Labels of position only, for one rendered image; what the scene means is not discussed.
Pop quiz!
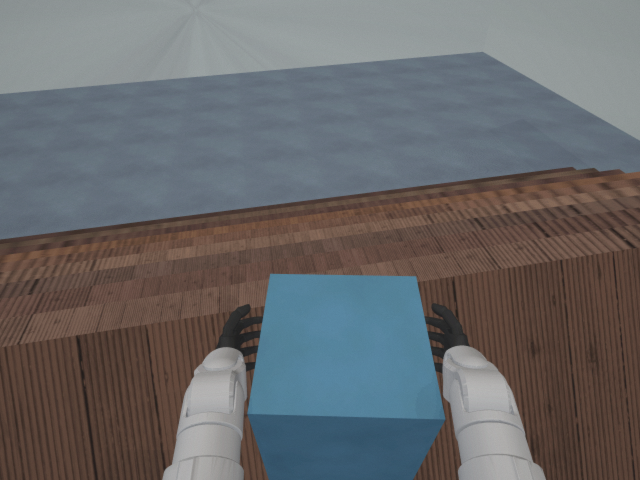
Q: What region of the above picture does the robot right hand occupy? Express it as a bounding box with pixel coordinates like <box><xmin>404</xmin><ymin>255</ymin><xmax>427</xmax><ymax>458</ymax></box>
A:
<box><xmin>424</xmin><ymin>303</ymin><xmax>470</xmax><ymax>374</ymax></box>

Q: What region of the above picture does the right robot forearm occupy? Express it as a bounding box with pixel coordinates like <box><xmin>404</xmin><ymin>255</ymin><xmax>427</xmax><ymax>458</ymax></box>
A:
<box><xmin>442</xmin><ymin>345</ymin><xmax>546</xmax><ymax>480</ymax></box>

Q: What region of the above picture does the robot left hand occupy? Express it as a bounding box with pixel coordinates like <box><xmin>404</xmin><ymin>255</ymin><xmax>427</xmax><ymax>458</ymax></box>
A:
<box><xmin>216</xmin><ymin>304</ymin><xmax>263</xmax><ymax>372</ymax></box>

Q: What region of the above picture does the left robot forearm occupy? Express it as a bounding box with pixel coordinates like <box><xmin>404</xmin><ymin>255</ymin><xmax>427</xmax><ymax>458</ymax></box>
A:
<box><xmin>162</xmin><ymin>347</ymin><xmax>247</xmax><ymax>480</ymax></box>

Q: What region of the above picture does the carton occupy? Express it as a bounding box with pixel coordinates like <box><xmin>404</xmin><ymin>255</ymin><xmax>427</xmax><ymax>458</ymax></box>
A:
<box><xmin>247</xmin><ymin>274</ymin><xmax>446</xmax><ymax>480</ymax></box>

